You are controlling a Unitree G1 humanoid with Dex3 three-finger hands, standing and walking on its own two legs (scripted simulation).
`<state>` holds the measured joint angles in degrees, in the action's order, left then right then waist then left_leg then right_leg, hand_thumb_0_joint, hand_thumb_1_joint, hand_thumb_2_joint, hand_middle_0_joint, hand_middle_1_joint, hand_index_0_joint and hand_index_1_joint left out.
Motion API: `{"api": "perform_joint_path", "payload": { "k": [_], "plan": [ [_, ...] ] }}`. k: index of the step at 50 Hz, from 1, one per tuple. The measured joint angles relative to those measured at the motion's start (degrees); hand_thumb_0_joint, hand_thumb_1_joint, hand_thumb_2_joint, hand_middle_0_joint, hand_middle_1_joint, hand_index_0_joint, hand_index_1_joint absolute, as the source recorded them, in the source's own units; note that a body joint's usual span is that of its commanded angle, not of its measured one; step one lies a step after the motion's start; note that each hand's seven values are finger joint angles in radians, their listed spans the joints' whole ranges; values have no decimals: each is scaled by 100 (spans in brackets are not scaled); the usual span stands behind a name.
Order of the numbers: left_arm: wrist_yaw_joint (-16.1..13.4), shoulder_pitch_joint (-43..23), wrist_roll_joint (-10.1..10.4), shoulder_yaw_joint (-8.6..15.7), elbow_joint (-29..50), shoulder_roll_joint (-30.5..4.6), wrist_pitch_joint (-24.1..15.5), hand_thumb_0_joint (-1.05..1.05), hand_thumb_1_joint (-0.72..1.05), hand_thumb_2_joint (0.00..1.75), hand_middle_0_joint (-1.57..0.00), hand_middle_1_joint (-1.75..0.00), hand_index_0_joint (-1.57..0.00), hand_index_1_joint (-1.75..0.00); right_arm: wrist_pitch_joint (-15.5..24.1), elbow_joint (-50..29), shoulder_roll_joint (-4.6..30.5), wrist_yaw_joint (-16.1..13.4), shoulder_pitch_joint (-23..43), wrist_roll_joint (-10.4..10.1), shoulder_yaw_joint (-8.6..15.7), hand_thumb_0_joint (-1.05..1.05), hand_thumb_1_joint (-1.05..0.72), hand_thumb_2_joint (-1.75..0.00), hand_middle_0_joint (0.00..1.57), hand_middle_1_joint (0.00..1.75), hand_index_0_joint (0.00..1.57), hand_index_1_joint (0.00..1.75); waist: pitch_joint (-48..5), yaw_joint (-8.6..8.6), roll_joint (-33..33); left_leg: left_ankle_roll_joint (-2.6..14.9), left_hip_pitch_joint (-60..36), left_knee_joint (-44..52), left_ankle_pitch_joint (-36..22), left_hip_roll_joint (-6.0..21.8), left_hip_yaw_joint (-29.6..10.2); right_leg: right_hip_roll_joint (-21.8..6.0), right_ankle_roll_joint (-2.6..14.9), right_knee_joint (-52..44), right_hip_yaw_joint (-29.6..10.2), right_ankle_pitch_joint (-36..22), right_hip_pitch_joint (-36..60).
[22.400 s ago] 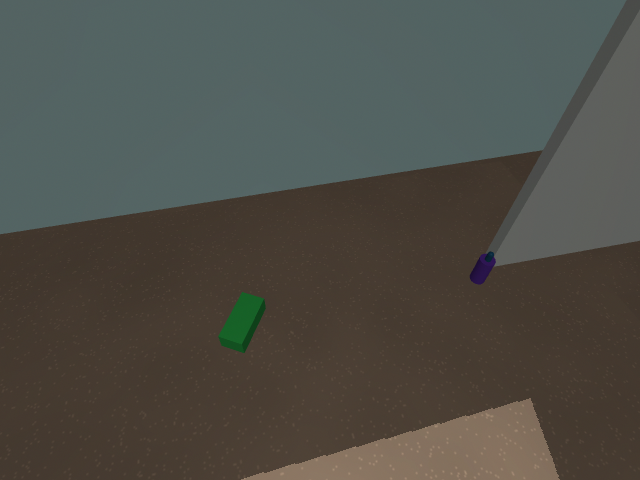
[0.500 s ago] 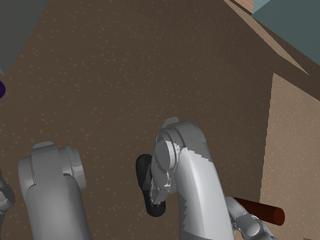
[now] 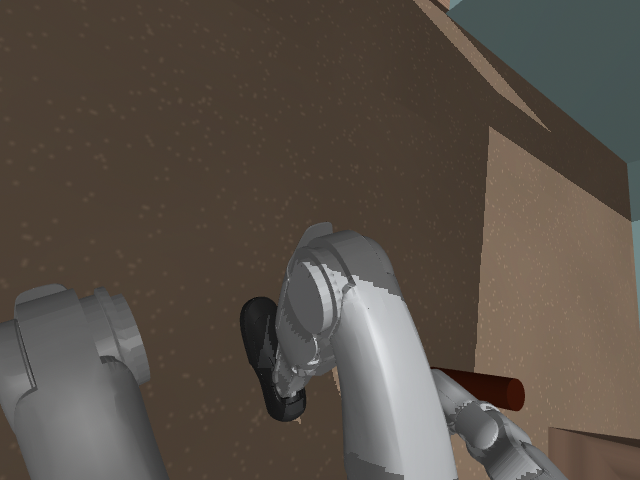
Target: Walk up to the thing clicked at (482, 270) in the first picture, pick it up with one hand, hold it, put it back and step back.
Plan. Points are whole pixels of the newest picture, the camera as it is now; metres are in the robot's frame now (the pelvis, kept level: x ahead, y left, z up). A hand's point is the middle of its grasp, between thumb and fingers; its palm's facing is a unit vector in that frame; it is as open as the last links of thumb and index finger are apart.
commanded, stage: lower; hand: left
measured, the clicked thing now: out of the picture +0.47 +0.30 -0.18
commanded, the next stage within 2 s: loosen in 0.46 s
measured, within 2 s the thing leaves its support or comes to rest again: rests again in 0.86 s
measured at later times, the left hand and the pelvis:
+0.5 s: hand out of the picture +0.47 +0.29 -0.17, palm faces +0.43 -0.90 -0.01, open 5.9 cm; pelvis +0.00 +0.00 +0.00, yaw -2 degrees
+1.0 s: hand out of the picture +0.47 +0.28 -0.18, palm faces +0.43 -0.90 +0.00, open 6.9 cm; pelvis +0.00 +0.01 +0.00, yaw -2 degrees
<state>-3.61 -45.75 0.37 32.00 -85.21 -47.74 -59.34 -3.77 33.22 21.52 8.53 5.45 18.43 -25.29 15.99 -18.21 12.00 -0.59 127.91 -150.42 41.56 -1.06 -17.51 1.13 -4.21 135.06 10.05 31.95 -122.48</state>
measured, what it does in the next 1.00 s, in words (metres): stands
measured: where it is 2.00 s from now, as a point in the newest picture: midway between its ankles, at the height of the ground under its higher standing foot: (202, 427)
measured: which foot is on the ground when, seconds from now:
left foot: down 0.00-1.00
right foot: down 0.00-1.00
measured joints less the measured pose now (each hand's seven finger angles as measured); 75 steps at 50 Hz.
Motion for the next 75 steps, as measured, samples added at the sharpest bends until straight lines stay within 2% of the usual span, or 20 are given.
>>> {"api": "perform_joint_path", "payload": {
  "k": [14, 32, 42, 47, 55, 61, 69, 75],
  "plan": [
    [-122, -18, 38, -35, -285, -287, -225, -4, 0, 100, -75, -95, -110, -109, -27, -122, 13, -23, 192, 123, -301, -1, -91, -90, 21, 30, 21, 30, 138, -38, 160, -5, -68, -95, 47, 20, -180, 63, -51, -42, 134, -46, 102],
    [-197, -7, 24, -152, -403, -466, -349, -4, 0, 100, -76, -95, -110, -108, -30, -215, 23, -41, 306, 212, -491, -1, -91, -90, 21, 30, 21, 30, 237, -36, 295, 64, -108, -126, 72, 46, -277, 107, -29, -136, 229, -59, 224],
    [-234, -33, 18, -204, -377, -488, -393, -4, 1, 80, -82, -90, -110, -98, -41, -242, 31, -31, 355, 252, -531, -1, -91, -89, 21, 30, 21, 30, 249, -40, 318, 79, -126, -138, 98, 38, -320, 107, -45, -166, 268, -38, 280],
    [-258, -23, 2, -239, -400, -481, -384, -3, 1, 75, -83, -86, -107, -93, -47, -258, 21, -27, 365, 253, -549, -1, -91, -89, 21, 30, 21, 30, 252, -34, 318, 91, -128, -129, 91, 40, -328, 109, -45, -189, 279, -43, 297],
    [-261, -15, -1, -220, -371, -477, -452, -1, 1, 61, -83, -75, -90, -75, -50, -264, 8, -21, 372, 269, -569, -1, -92, -90, 21, 30, 21, 30, 279, -15, 334, 94, -150, -112, 83, 54, -317, 110, -38, -201, 274, -57, 313],
    [-191, 96, 20, -306, -397, -341, -598, 0, -8, 46, -75, -61, -81, -64, -51, -238, 11, -44, 376, 250, -590, -1, -91, -90, 21, 30, 21, 30, 267, 24, 301, 110, -153, -84, 49, 65, -287, 111, -46, -218, 255, -83, 315],
    [-181, 202, -65, -325, -480, -236, -697, 0, -24, 30, -62, -45, -72, -51, -32, -276, 4, -75, 375, 227, -603, -1, -91, -90, 21, 30, 21, 30, 222, 23, 327, 93, -189, -55, -8, 74, -294, 117, -31, -239, 261, -144, 335],
    [-114, 331, -152, -230, -355, -226, -663, -1, -41, 22, -43, -32, -68, -46, -17, -310, 9, -127, 363, 184, -596, -1, -91, -90, 21, 30, 21, 30, 222, 11, 354, 102, -217, -37, -27, 92, -303, 132, -34, -271, 270, -175, 365]
  ]
}}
